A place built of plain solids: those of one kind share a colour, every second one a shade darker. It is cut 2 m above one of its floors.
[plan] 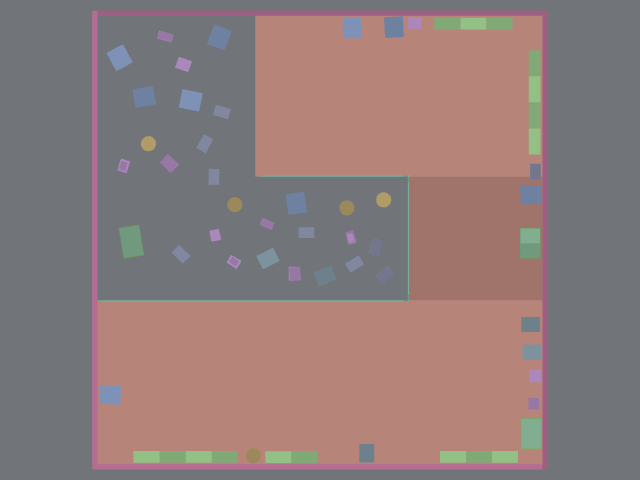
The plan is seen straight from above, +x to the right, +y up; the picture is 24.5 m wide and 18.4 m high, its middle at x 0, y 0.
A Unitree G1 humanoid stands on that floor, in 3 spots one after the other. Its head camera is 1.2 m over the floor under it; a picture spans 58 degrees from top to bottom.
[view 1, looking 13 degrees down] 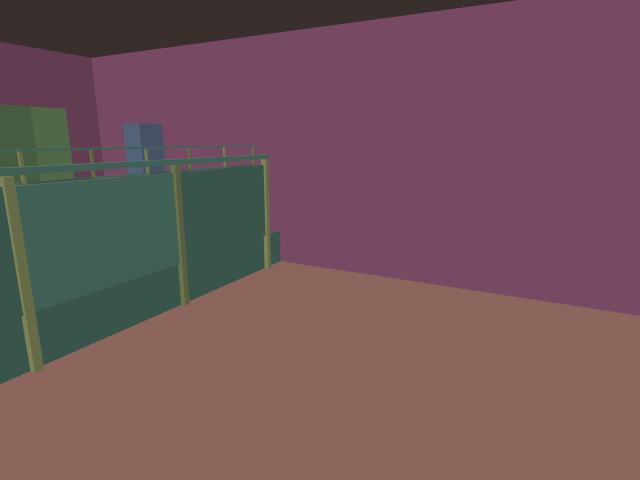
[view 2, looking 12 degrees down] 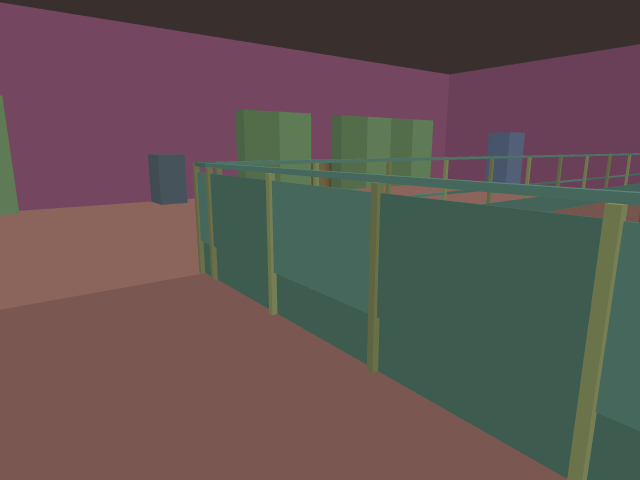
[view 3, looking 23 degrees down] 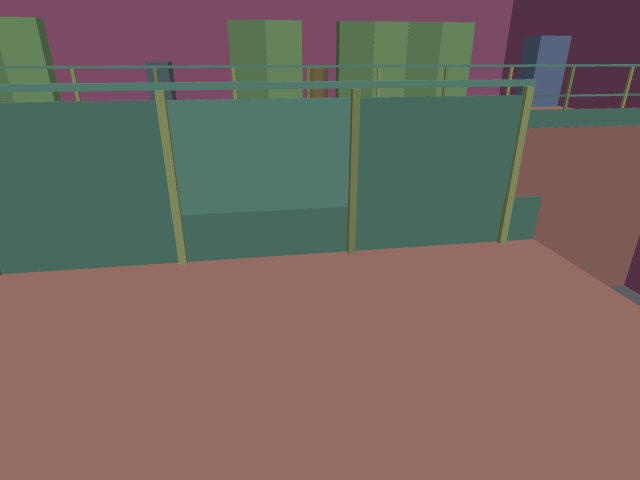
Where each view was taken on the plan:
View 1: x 1.08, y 4.77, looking -152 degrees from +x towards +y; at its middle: wall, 11.17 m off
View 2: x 4.93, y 1.63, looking -127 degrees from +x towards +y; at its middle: guard_rail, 2.61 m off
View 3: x -0.53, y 5.00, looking -99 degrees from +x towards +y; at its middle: guard_rail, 2.82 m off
